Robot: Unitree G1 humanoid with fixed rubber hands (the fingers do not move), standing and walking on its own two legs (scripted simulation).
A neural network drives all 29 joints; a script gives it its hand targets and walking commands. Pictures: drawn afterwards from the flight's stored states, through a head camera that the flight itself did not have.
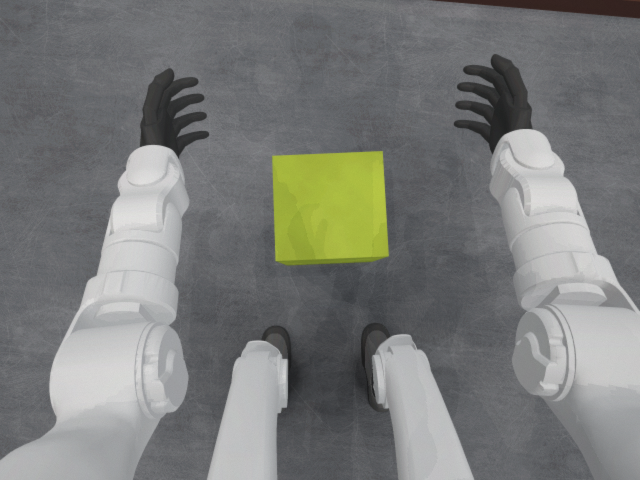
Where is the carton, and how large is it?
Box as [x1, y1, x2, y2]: [272, 151, 388, 265]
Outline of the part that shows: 382,151 272,156 275,260 287,265 372,261 388,255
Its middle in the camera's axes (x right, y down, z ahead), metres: +0.02 -0.06 +0.85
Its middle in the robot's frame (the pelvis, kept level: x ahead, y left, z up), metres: +0.48 -0.01 -0.51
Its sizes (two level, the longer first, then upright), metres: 0.210 0.200 0.250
